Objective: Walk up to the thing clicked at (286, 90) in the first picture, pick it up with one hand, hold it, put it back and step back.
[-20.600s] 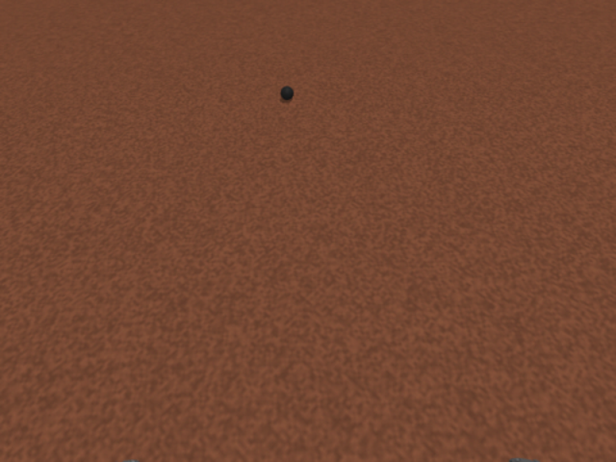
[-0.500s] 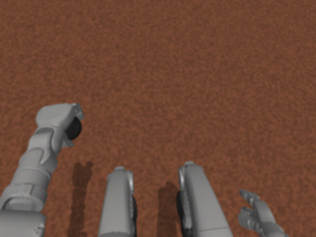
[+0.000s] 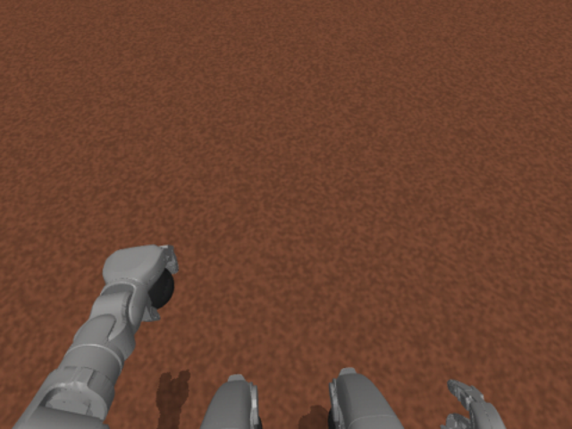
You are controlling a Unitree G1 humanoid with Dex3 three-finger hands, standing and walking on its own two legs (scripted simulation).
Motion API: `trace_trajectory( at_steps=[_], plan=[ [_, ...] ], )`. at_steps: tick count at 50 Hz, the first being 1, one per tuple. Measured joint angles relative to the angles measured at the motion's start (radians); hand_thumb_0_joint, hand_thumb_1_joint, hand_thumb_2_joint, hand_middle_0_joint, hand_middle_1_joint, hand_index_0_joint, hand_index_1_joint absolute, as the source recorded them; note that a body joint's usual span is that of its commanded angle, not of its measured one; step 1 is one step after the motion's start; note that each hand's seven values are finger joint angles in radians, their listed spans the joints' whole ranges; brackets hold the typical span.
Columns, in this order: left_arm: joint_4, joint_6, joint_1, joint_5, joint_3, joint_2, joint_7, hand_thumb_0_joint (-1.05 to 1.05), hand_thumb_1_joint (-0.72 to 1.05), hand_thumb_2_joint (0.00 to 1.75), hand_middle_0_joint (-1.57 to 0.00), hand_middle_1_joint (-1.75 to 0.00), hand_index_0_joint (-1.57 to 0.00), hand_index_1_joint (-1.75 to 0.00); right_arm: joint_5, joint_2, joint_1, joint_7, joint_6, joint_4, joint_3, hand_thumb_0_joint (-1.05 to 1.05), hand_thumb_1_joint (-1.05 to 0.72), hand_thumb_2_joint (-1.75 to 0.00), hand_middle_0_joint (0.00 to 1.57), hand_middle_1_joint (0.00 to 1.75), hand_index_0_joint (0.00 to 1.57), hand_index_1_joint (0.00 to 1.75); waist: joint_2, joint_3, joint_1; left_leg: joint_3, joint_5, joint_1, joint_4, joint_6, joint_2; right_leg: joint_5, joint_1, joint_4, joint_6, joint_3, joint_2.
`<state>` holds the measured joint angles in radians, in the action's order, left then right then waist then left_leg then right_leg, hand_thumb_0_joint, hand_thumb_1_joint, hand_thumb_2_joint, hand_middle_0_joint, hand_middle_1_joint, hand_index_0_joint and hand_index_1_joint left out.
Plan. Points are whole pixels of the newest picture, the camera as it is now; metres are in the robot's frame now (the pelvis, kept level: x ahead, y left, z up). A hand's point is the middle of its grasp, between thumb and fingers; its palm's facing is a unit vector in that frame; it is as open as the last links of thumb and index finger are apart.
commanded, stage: lift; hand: left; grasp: from above
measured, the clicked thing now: (149, 286) +0.35 +0.23 -0.09
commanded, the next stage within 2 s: hold in 0.32 s
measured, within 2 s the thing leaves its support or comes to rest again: neither
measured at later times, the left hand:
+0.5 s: hand (142, 261) +0.36 +0.22 -0.01, palm faces -0.43 -0.07 -0.90, open 9.8 cm
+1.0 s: hand (132, 255) +0.35 +0.22 +0.03, palm faces -0.44 -0.04 -0.90, open 9.8 cm
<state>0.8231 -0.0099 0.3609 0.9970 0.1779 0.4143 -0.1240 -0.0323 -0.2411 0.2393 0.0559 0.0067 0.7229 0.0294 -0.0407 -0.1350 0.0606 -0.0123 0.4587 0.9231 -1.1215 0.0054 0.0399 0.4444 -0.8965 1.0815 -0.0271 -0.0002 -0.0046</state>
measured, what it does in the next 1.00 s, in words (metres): rises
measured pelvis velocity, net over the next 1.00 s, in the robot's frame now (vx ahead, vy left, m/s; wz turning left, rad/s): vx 0.04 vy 0.00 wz -0.02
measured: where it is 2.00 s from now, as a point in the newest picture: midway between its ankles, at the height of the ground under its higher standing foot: outside the picture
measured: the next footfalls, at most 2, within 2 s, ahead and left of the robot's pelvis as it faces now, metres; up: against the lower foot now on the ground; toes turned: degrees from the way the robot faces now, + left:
none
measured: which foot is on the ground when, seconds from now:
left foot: down 0.00-1.00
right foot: down 0.00-1.00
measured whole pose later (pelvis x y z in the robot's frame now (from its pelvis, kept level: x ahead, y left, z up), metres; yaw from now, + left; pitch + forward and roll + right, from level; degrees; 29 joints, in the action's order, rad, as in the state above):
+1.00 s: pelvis +0.04 +0.00 +0.07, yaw -1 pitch +4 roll +0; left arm 0.70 -0.02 0.27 1.00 0.22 0.39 -0.01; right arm -0.05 -0.25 0.22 0.04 -0.07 0.68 0.05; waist -0.05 -0.06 0.00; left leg 0.04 0.31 0.38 -0.61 0.01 0.03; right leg 0.30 -0.38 0.61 -0.03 0.03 -0.02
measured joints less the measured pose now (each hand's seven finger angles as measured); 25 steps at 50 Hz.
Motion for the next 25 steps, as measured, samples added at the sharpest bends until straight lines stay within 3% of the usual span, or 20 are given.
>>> trace_trajectory(
  at_steps=[11,25],
  plan=[
    [0.015,-0.015,-0.009,-0.016,0.002,-0.024,-0.008,0.0,-0.03,0.58,-0.59,-0.79,-0.67,-0.77,0.0,-0.004,0.016,-0.009,-0.008,0.004,0.011,0.01,-0.91,-0.9,0.2,0.3,0.2,0.29,0.002,0.041,-0.006,0.019,-0.053,-0.193,0.191,0.003,-0.003,-0.049,0.18,-0.176,0.002,0.013,-0.003],
    [-0.017,-0.02,-0.042,-0.003,0.023,-0.04,-0.001,0.0,-0.04,0.59,-0.6,-0.79,-0.68,-0.77,-0.006,-0.011,0.007,-0.013,-0.025,0.006,0.026,0.01,-0.91,-0.9,0.2,0.3,0.2,0.29,0.006,0.051,-0.025,0.03,-0.091,-0.371,0.355,0.004,-0.007,-0.085,0.352,-0.332,0.003,0.018,-0.008]
  ],
)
